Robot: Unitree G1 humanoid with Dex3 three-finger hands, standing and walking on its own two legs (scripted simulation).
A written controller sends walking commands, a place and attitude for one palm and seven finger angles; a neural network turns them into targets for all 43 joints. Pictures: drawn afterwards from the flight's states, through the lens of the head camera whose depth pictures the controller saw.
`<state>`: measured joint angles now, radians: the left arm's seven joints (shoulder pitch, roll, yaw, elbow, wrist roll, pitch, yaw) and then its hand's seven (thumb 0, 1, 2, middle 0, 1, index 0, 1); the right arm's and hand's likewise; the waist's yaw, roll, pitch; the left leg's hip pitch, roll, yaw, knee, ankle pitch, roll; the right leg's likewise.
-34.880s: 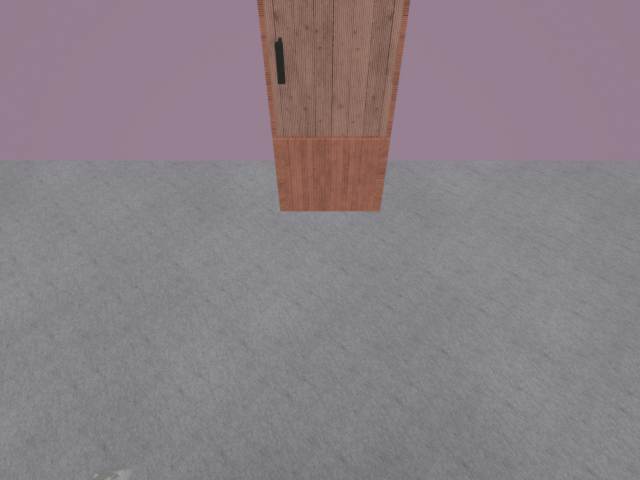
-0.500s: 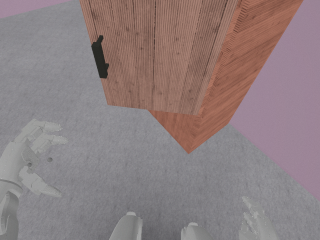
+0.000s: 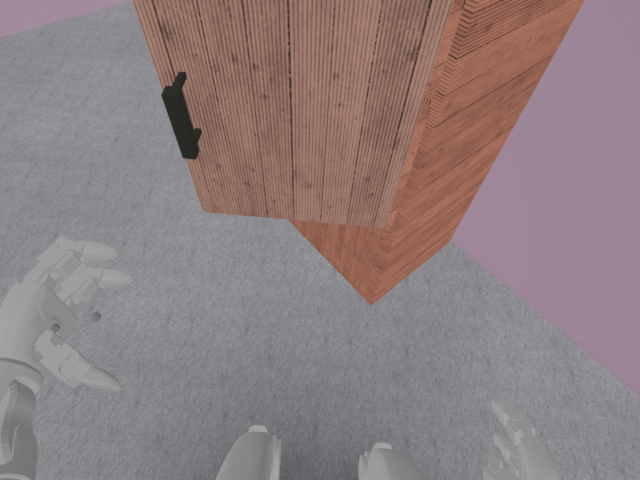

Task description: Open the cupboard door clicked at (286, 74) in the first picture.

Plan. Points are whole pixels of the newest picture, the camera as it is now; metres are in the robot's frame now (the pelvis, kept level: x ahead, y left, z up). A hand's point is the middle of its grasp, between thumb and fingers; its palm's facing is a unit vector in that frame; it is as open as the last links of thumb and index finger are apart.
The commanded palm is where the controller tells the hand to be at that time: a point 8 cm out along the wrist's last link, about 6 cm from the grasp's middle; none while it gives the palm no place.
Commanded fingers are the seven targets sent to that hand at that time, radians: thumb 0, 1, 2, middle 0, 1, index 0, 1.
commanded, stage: raise the hand with hooked fingers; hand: left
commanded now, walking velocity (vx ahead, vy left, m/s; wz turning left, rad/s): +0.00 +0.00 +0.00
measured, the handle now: (185, 116) +0.65 +0.26 +0.04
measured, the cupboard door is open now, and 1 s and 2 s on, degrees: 45 45 45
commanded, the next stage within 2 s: move the hooked fingers beside the handle in 0.06 s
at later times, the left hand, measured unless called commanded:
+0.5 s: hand (110, 267) +0.34 +0.27 +0.06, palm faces -0.05 -1.00 -0.03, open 14.0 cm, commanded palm +0.33 +0.33 +0.05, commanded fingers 0.00 -0.50 0.30 -0.30 -1.20 -0.30 -1.20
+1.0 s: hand (118, 206) +0.44 +0.30 +0.05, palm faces -0.03 -1.00 -0.02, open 14.0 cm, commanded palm +0.43 +0.34 +0.05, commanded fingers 0.00 -0.50 0.30 -0.30 -1.20 -0.30 -1.20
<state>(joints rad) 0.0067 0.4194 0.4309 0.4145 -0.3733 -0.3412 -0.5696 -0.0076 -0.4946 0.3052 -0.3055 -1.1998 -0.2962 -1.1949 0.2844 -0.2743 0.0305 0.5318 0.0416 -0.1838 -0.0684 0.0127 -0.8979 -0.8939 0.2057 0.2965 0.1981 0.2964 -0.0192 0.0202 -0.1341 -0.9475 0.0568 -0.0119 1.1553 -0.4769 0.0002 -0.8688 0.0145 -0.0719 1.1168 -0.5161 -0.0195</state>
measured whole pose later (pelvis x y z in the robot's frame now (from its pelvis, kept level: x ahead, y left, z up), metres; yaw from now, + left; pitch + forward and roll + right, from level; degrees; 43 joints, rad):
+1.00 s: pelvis -0.01 +0.01 -0.02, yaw -2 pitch +22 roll -4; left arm -0.72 0.69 0.55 1.11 -0.20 -0.38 -0.61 -0.01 -0.50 0.30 -0.30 -1.20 -0.30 -1.19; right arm 0.33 -0.30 0.05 0.62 0.03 -0.05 -0.07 0.01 -0.90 -0.89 0.21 0.30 0.20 0.30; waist -0.10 0.01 -0.13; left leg -1.16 0.08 -0.01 1.26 -0.50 0.01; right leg -1.08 0.03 -0.07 1.21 -0.52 -0.01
